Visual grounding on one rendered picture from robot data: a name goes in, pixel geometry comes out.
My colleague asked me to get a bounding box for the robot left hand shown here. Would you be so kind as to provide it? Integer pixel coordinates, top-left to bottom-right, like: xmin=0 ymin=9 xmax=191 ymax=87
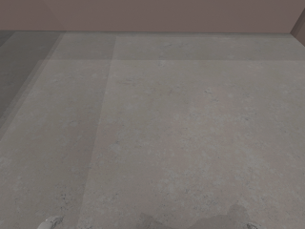
xmin=37 ymin=216 xmax=63 ymax=229

